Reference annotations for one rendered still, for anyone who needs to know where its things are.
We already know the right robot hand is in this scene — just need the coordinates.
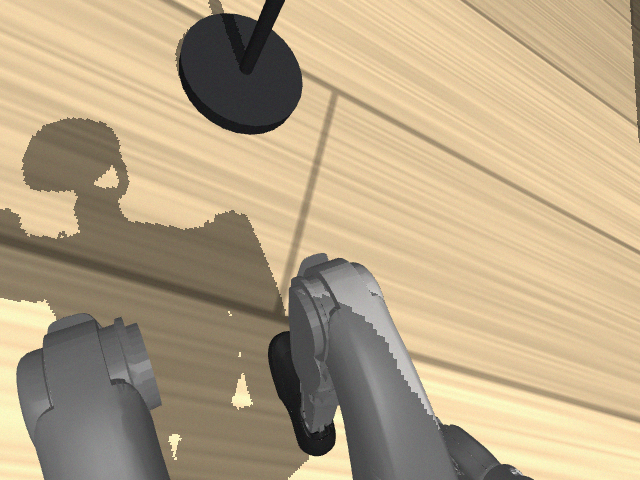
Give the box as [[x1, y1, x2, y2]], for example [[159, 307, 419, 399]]
[[436, 417, 501, 480]]

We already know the right robot arm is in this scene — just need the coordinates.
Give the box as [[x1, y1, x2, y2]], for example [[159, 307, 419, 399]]
[[483, 464, 534, 480]]

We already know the right robot foot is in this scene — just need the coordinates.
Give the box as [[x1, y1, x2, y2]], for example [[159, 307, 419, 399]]
[[268, 331, 336, 456]]

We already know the floor lamp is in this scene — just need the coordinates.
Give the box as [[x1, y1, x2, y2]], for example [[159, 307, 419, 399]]
[[179, 0, 303, 135]]

